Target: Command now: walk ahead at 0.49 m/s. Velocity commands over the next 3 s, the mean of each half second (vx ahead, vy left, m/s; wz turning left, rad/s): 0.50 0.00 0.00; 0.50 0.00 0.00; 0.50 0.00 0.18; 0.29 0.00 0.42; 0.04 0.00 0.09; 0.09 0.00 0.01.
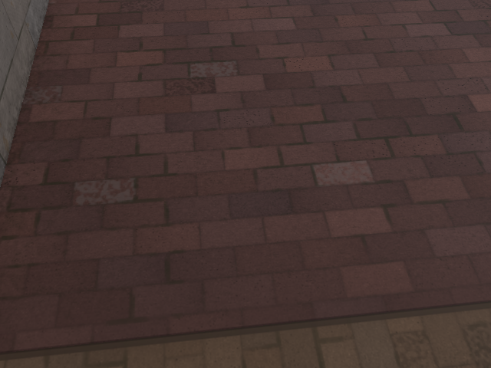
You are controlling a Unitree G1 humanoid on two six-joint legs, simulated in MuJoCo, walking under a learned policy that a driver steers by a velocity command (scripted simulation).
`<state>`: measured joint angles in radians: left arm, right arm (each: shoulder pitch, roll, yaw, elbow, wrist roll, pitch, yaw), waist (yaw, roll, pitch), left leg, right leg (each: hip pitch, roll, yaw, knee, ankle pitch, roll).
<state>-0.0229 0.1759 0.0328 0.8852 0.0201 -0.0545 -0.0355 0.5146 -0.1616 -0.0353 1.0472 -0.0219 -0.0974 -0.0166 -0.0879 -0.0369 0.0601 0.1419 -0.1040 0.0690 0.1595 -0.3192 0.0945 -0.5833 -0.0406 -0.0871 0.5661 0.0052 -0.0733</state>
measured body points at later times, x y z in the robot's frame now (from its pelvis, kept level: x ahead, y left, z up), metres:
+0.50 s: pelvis +0.28 +0.00 +0.01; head +0.31 +0.00 +0.46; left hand +0.22 +0.23 -0.14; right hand +0.46 -0.22 -0.11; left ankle +0.44 +0.13 -0.69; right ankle +0.19 -0.08 -0.73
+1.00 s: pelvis +0.55 +0.06 +0.01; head +0.57 +0.07 +0.46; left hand +0.69 +0.29 -0.12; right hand +0.48 -0.18 -0.13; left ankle +0.47 +0.11 -0.73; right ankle +0.70 -0.09 -0.67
